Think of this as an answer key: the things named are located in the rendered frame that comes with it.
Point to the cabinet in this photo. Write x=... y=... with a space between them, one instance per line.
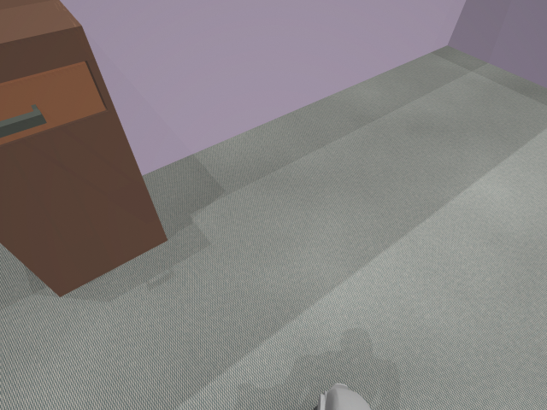
x=73 y=202

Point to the right robot shin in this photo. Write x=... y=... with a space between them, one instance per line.
x=342 y=386

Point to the handle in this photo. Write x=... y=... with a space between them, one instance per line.
x=21 y=122

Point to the drawer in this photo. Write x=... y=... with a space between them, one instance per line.
x=62 y=95

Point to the right robot thigh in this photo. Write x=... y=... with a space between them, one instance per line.
x=341 y=399

